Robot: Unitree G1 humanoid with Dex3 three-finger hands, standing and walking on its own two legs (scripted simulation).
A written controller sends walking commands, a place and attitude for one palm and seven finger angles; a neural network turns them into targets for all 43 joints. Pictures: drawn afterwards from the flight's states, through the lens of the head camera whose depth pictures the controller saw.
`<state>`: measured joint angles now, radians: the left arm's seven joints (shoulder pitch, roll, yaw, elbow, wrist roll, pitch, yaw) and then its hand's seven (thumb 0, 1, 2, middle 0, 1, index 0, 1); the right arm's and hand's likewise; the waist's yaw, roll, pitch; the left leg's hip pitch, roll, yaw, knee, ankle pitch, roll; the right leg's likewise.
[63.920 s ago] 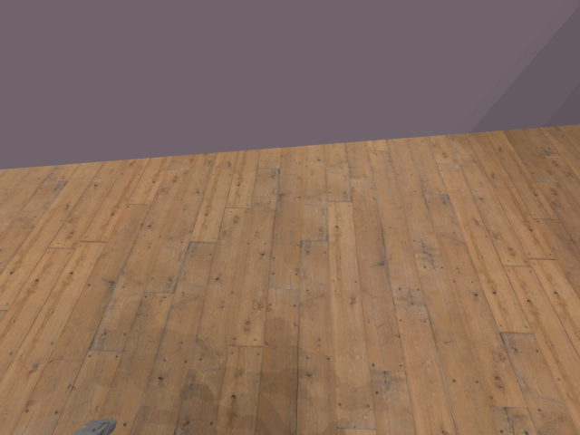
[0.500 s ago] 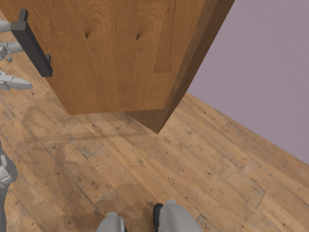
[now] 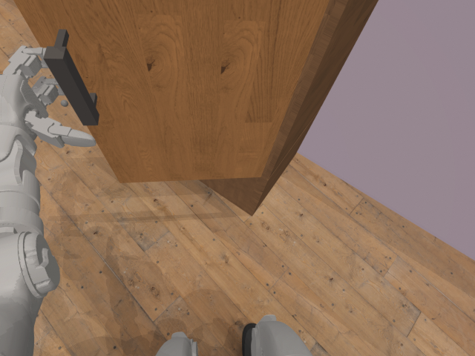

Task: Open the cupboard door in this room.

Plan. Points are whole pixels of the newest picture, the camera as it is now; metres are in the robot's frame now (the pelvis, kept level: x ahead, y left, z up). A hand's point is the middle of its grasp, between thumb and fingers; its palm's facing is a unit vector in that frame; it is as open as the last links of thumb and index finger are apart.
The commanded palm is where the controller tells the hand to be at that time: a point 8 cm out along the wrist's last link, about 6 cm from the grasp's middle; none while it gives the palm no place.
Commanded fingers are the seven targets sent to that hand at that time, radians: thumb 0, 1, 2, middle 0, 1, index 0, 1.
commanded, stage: slide the fingers in behind the handle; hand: left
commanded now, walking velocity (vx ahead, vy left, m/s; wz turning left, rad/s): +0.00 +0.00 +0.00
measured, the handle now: (77, 81) +0.54 +0.23 +0.08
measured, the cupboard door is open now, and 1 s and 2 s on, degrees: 40 40 47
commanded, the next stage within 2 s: close the thumb around the handle in 0.72 s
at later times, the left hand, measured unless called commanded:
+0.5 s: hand (84, 102) +0.50 +0.22 +0.09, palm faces +0.03 -1.00 -0.02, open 14.0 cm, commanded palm +0.47 +0.26 +0.08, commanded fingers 0.00 -0.50 0.30 -0.30 -1.20 -0.30 -1.20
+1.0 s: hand (79, 102) +0.49 +0.22 +0.09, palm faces +0.02 -1.00 -0.01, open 13.2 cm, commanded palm +0.47 +0.26 +0.08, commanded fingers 0.00 0.06 0.54 -0.34 -1.26 -0.34 -1.26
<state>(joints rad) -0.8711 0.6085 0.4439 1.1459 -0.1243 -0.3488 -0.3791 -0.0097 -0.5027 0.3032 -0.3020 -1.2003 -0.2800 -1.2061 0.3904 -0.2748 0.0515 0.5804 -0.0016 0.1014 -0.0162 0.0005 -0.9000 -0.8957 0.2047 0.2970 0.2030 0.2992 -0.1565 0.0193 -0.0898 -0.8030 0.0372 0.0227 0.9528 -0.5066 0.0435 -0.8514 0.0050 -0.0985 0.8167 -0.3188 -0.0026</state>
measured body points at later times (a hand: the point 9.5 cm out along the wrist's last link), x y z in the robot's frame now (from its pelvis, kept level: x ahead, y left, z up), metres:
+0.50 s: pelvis -0.01 -0.01 +0.00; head +0.12 +0.01 +0.43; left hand +0.49 +0.27 +0.09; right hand -0.01 -0.28 -0.10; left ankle -0.04 +0.08 -0.69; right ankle +0.03 -0.13 -0.69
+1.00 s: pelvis -0.01 -0.01 +0.00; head +0.12 +0.01 +0.43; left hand +0.49 +0.27 +0.09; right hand +0.00 -0.28 -0.11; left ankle -0.04 +0.08 -0.69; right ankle +0.03 -0.13 -0.69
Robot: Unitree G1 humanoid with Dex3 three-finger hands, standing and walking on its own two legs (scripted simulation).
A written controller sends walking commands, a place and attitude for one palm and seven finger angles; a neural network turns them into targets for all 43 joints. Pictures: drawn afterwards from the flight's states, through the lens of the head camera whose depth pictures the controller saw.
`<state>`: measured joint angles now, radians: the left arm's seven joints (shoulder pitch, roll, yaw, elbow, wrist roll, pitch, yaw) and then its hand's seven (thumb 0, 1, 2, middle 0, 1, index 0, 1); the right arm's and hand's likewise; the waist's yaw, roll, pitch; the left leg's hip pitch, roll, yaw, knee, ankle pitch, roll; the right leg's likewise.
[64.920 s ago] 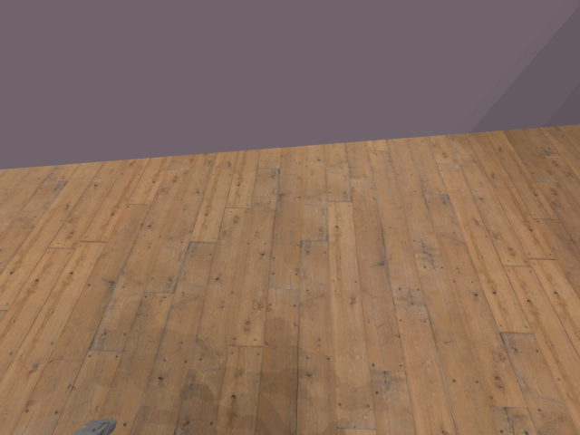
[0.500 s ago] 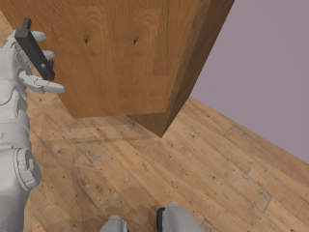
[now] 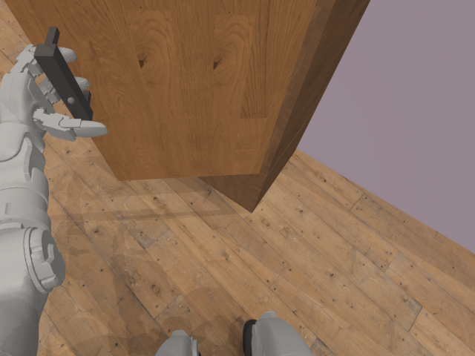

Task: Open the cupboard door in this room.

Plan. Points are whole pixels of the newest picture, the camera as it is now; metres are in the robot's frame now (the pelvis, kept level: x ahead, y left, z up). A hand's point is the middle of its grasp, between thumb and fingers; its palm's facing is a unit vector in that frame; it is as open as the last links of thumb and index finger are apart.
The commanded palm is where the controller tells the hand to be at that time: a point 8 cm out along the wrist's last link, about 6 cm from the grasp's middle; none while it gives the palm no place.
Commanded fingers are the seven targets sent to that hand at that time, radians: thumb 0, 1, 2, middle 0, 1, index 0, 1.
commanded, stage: close the thumb around the handle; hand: left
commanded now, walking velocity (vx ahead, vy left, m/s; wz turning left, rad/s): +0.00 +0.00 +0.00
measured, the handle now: (70, 78) +0.55 +0.24 +0.08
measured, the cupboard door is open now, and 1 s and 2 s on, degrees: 40 47 85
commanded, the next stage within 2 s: pull the door open along its arc in 0.52 s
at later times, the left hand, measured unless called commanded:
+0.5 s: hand (79, 100) +0.50 +0.22 +0.09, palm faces +0.03 -1.00 -0.02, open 5.8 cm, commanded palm +0.47 +0.26 +0.08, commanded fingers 0.00 0.90 0.90 -0.40 -1.35 -0.40 -1.35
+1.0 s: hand (81, 128) +0.45 +0.21 +0.09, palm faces +0.01 -1.00 +0.00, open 6.0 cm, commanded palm +0.39 +0.25 +0.08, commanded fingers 0.00 0.90 0.90 -0.40 -1.35 -0.40 -1.35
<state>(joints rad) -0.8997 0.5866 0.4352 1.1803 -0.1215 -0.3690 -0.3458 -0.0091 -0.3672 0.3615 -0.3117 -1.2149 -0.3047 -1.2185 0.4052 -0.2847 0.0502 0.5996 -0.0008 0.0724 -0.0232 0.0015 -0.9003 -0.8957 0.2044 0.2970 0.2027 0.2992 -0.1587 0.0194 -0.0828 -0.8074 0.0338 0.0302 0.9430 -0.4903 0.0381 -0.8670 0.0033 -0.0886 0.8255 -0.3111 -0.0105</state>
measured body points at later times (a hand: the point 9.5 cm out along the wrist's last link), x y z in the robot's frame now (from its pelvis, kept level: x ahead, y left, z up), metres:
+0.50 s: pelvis +0.00 +0.00 +0.00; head +0.12 +0.02 +0.43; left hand +0.49 +0.27 +0.09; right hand +0.01 -0.26 -0.11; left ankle -0.03 +0.09 -0.69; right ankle +0.04 -0.12 -0.69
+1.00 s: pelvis +0.01 +0.00 +0.01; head +0.11 +0.00 +0.45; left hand +0.44 +0.26 +0.09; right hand +0.04 -0.27 -0.10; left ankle -0.03 +0.09 -0.69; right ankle +0.04 -0.12 -0.69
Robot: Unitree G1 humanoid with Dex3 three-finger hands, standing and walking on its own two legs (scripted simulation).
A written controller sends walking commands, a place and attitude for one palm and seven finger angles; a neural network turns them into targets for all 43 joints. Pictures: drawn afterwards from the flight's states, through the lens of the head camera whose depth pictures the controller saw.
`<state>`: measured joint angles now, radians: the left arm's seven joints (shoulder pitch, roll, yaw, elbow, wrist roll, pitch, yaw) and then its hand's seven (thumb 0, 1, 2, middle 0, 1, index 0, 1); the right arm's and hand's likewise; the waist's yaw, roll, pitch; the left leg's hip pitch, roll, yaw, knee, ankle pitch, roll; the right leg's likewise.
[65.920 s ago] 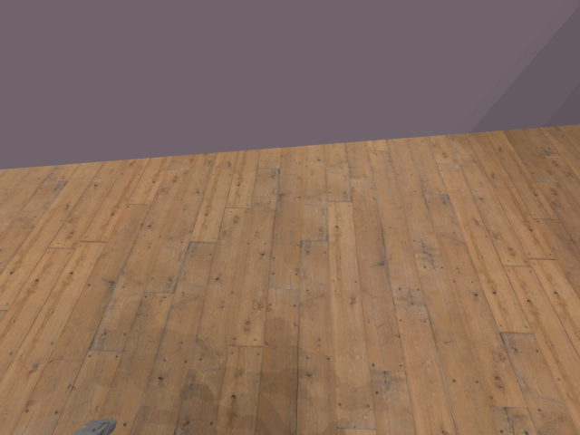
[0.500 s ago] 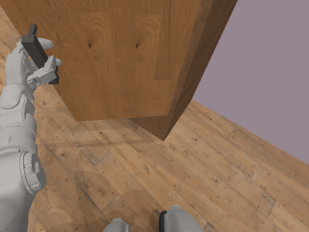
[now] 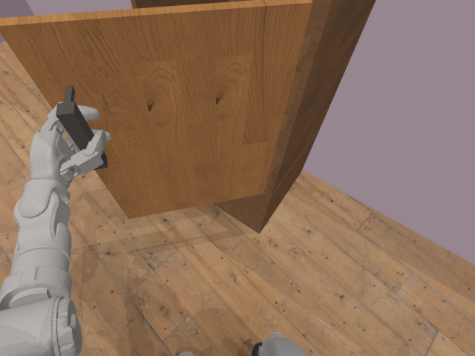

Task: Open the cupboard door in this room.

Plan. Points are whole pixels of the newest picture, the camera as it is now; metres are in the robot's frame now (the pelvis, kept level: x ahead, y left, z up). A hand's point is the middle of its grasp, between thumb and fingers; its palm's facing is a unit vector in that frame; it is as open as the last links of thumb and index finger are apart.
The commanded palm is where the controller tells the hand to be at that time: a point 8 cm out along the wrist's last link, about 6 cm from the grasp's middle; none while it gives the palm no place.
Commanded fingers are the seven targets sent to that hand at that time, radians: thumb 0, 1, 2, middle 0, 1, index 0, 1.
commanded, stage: pull the door open along its arc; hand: left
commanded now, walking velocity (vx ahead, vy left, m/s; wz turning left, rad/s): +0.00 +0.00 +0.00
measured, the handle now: (85, 129) +0.48 +0.25 +0.07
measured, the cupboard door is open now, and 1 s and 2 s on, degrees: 47 85 84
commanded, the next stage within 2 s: open thumb and fingers to let go in 0.68 s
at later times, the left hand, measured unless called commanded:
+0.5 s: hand (141, 224) +0.30 +0.13 +0.08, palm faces +0.48 -0.88 +0.01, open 6.0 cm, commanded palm +0.24 +0.16 +0.07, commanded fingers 0.00 0.90 0.90 -0.40 -1.35 -0.40 -1.35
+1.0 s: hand (186, 260) +0.25 +0.07 +0.08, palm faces +0.49 -0.87 -0.02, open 6.9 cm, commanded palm +0.20 +0.10 +0.07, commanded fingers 0.00 0.06 0.54 -0.34 -1.26 -0.34 -1.26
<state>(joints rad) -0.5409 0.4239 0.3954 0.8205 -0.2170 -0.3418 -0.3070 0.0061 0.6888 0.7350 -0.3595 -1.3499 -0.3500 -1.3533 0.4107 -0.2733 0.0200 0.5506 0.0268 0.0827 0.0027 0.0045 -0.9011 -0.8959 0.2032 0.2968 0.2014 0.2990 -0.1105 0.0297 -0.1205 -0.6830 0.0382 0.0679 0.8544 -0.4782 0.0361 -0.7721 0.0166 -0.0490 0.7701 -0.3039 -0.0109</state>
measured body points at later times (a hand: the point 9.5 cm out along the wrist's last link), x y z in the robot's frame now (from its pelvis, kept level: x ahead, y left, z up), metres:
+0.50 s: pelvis +0.00 -0.02 +0.01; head +0.03 -0.03 +0.46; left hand +0.27 +0.18 +0.08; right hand +0.19 -0.21 -0.09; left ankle -0.05 +0.09 -0.70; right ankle +0.03 -0.12 -0.70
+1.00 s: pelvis -0.02 -0.05 +0.00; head +0.00 -0.08 +0.45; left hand +0.22 +0.11 +0.08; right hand +0.19 -0.24 -0.09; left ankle -0.05 +0.09 -0.70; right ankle +0.03 -0.12 -0.70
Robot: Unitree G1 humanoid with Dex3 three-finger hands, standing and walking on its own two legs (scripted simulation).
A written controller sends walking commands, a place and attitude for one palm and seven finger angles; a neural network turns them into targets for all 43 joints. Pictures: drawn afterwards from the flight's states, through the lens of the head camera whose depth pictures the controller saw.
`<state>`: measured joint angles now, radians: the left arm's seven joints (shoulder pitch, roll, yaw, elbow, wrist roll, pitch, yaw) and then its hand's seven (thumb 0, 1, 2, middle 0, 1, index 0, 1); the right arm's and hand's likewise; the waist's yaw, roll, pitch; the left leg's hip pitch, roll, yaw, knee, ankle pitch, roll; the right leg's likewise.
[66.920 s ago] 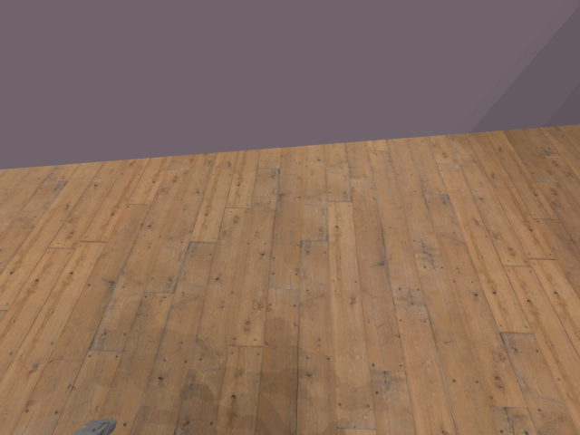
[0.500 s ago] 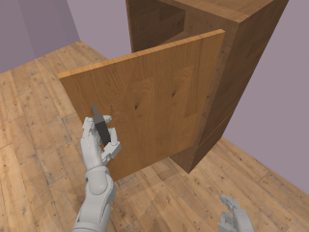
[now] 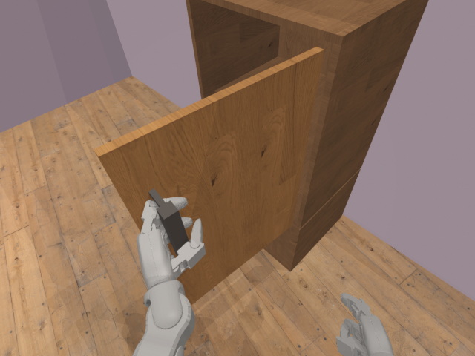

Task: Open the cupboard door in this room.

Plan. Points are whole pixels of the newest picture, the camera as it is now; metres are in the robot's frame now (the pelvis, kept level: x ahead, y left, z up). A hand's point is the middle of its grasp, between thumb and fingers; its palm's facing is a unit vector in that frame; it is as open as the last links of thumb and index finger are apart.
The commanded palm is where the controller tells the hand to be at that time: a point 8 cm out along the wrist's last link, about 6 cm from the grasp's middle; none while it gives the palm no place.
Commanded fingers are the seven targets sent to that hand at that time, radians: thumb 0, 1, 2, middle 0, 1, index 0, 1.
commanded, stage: open thumb and fingers to let go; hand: left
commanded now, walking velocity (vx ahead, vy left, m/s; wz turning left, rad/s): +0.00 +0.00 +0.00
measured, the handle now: (170, 226) +0.31 +0.14 +0.07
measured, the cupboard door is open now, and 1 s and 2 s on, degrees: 85 84 83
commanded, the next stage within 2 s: slide the hand sideways off the handle in 0.60 s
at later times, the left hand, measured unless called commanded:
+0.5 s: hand (187, 234) +0.29 +0.10 +0.08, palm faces +0.37 -0.93 -0.01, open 14.2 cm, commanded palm +0.25 +0.14 +0.07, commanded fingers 0.00 -0.50 0.30 -0.17 -0.45 -0.17 -0.45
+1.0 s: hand (182, 256) +0.25 +0.10 +0.07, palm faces -0.15 -0.99 +0.00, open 16.0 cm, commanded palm +0.23 +0.16 +0.07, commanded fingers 0.00 -0.50 0.30 -0.15 -0.30 -0.15 -0.30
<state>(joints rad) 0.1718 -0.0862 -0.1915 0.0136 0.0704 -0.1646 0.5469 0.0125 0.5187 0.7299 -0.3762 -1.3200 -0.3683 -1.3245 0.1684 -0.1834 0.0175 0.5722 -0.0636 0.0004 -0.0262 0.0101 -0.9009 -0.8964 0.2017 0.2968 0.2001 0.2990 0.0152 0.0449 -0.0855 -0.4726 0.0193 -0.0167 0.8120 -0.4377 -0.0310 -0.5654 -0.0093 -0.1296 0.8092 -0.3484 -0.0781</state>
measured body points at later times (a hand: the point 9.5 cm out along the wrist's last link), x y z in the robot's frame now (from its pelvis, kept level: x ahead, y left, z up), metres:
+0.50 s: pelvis -0.01 +0.02 +0.00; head +0.01 +0.00 +0.45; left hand +0.26 +0.15 +0.08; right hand +0.16 -0.20 -0.10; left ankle -0.01 +0.14 -0.70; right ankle +0.04 -0.07 -0.70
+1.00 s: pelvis -0.01 +0.05 +0.00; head +0.01 +0.03 +0.45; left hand +0.26 +0.16 +0.08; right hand +0.16 -0.17 -0.09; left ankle -0.01 +0.14 -0.70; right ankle +0.04 -0.07 -0.70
